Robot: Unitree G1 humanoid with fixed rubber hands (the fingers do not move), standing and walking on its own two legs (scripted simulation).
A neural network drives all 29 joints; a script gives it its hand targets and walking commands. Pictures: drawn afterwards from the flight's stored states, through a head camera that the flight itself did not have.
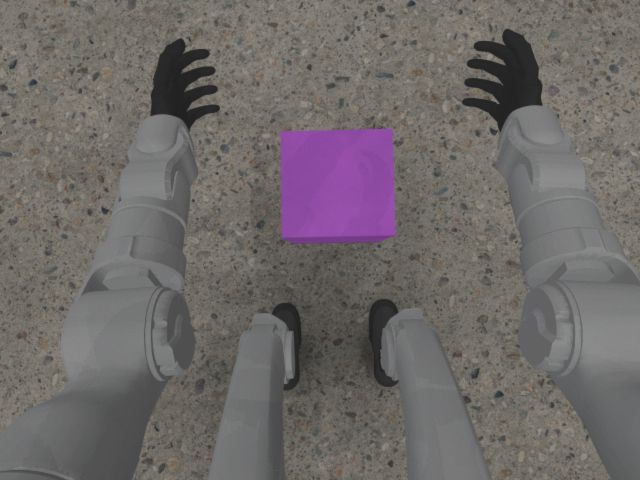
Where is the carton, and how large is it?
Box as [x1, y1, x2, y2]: [280, 129, 395, 243]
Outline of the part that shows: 392,129 280,131 282,237 293,243 379,241 394,235 395,230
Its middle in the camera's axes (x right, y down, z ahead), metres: +0.04 -0.10 +0.85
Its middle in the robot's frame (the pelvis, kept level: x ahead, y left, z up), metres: +0.48 -0.01 -0.51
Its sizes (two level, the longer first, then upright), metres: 0.210 0.200 0.250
